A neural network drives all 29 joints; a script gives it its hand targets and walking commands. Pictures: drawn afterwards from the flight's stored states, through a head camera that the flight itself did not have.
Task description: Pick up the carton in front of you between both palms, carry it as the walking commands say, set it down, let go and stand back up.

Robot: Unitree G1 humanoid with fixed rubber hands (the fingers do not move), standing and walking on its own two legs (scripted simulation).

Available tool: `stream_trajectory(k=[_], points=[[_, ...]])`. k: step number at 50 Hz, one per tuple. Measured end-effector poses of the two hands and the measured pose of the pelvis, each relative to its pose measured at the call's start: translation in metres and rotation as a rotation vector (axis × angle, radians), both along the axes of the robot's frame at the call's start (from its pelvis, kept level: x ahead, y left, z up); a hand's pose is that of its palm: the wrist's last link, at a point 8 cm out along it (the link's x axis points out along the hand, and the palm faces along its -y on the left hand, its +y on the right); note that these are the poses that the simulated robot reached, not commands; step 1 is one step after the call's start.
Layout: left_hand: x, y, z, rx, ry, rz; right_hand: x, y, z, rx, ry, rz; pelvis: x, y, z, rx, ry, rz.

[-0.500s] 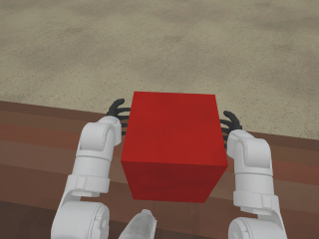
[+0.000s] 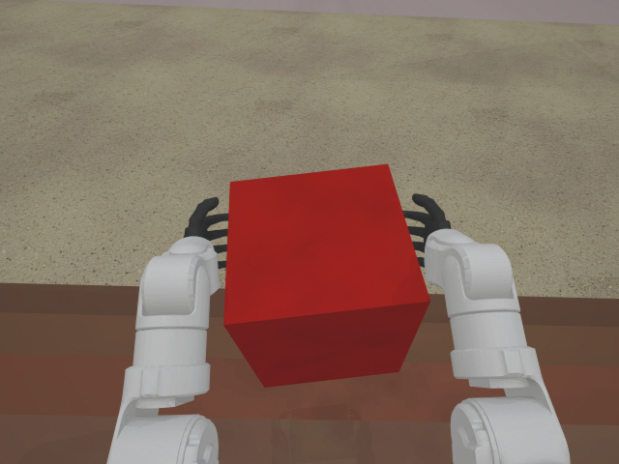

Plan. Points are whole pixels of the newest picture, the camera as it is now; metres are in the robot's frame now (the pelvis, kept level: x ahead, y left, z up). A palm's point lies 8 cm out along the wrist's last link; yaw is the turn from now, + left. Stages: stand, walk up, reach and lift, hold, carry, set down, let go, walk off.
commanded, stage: carry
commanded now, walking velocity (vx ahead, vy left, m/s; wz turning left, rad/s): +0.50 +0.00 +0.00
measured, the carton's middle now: (321, 284) +0.35 +0.00 +0.04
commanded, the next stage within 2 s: none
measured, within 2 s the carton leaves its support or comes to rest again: neither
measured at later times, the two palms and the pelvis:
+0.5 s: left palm (258, 186) +0.75 +0.14 -0.11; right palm (380, 204) +0.71 -0.16 -0.12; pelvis +0.39 +0.03 -0.20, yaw +0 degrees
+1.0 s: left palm (257, 163) +1.13 +0.19 -0.31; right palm (340, 165) +1.15 -0.10 -0.32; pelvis +0.79 +0.01 -0.40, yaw +0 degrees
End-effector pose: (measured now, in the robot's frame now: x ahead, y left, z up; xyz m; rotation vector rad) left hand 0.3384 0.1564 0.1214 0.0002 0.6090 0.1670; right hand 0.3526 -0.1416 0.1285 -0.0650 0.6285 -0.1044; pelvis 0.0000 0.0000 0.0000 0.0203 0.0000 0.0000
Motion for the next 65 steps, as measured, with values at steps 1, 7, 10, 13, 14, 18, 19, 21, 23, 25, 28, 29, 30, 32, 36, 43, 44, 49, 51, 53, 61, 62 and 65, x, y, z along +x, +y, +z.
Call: stream_trajectory(k=[1,7,10,13,14,18,19,21,23,25,28,29,30,32,36,43,44,49,51,53,61,62,65], points=[[0.012,0.007,-0.01,0.008,0.0,0.022,0.02,0.007,-0.01,0.004,-0.001,0.023,0.016,-0.003,-0.011,-0.012,0.0,-0.003],[0.083,0.03,-0.076,-0.014,0.142,0.086,0.105,0.031,-0.08,-0.004,0.14,0.075,0.101,-0.013,-0.045,-0.048,0.015,0.004],[0.13,0.03,-0.098,0.006,0.173,0.069,0.146,0.03,-0.111,0.017,0.169,0.061,0.143,-0.008,-0.062,-0.039,0.022,-0.005],[0.188,0.027,-0.114,0.035,0.15,0.034,0.192,0.027,-0.137,0.041,0.146,0.034,0.192,0.001,-0.086,-0.041,0.023,-0.008],[0.209,0.026,-0.119,0.038,0.135,0.023,0.209,0.025,-0.144,0.044,0.131,0.024,0.21,0.004,-0.096,-0.043,0.022,-0.006],[0.302,0.013,-0.148,0.039,0.051,-0.067,0.274,0.013,-0.17,0.022,0.042,-0.057,0.287,0.018,-0.151,-0.034,0.004,0.007],[0.323,0.007,-0.158,0.036,0.044,-0.091,0.288,0.007,-0.179,0.018,0.034,-0.08,0.303,0.021,-0.163,-0.023,0.007,0.008],[0.359,-0.005,-0.18,0.041,0.068,-0.124,0.313,-0.003,-0.202,0.018,0.057,-0.116,0.332,0.028,-0.179,-0.004,0.018,0.01],[0.388,-0.014,-0.206,0.04,0.118,-0.145,0.335,-0.012,-0.226,0.027,0.106,-0.145,0.36,0.032,-0.19,0.007,0.028,0.011],[0.414,-0.019,-0.231,0.035,0.167,-0.156,0.358,-0.017,-0.247,0.026,0.154,-0.164,0.388,0.035,-0.199,0.009,0.034,0.006],[0.454,-0.02,-0.263,0.013,0.198,-0.148,0.403,-0.018,-0.269,0.007,0.186,-0.163,0.431,0.032,-0.214,-0.002,0.037,0.01],[0.469,-0.019,-0.272,0.002,0.196,-0.139,0.42,-0.017,-0.275,-0.002,0.183,-0.155,0.447,0.029,-0.22,-0.003,0.037,0.012],[0.484,-0.018,-0.28,-0.002,0.187,-0.128,0.439,-0.016,-0.279,-0.012,0.174,-0.146,0.463,0.026,-0.228,-0.002,0.035,0.013],[0.517,-0.015,-0.294,-0.012,0.156,-0.106,0.481,-0.014,-0.288,-0.023,0.141,-0.126,0.498,0.02,-0.246,0.002,0.033,0.012],[0.582,0.0,-0.315,0.009,0.049,-0.012,0.578,0.001,-0.31,-0.011,0.028,-0.026,0.577,0.006,-0.303,0.002,0.005,0.003],[0.664,0.036,-0.387,-0.01,0.143,0.11,0.693,0.039,-0.386,-0.003,0.118,0.075,0.68,-0.009,-0.354,-0.052,0.031,0.004],[0.677,0.037,-0.396,-0.009,0.164,0.114,0.706,0.04,-0.398,0.001,0.138,0.077,0.694,-0.009,-0.358,-0.05,0.031,0.005],[0.766,0.037,-0.424,0.041,0.17,0.079,0.78,0.038,-0.444,0.04,0.14,0.045,0.772,0.003,-0.392,-0.043,0.031,-0.004],[0.81,0.035,-0.434,0.049,0.136,0.053,0.814,0.036,-0.458,0.046,0.104,0.024,0.809,0.01,-0.413,-0.047,0.027,0.001],[0.859,0.029,-0.447,0.055,0.089,0.0,0.849,0.03,-0.469,0.035,0.053,-0.016,0.85,0.018,-0.442,-0.051,0.012,0.007],[0.999,-0.014,-0.541,0.058,0.183,-0.152,0.945,-0.008,-0.553,0.029,0.134,-0.183,0.972,0.039,-0.508,0.008,0.036,0.01],[1.012,-0.015,-0.553,0.053,0.204,-0.155,0.958,-0.01,-0.562,0.026,0.155,-0.19,0.986,0.039,-0.512,0.007,0.038,0.008],[1.055,-0.017,-0.584,0.028,0.225,-0.148,1.006,-0.012,-0.582,0.004,0.174,-0.19,1.031,0.034,-0.529,0.0,0.043,0.016]])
